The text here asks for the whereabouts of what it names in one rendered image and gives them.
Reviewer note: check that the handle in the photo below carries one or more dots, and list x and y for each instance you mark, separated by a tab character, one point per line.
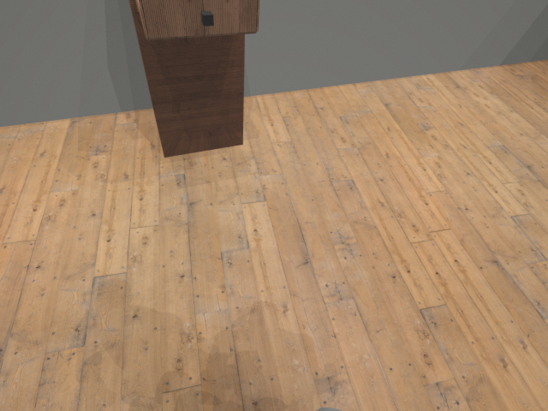
206	18

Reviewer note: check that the drawer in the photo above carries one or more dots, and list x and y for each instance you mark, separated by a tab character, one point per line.
179	19

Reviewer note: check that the cabinet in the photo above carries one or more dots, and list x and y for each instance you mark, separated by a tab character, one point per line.
196	87

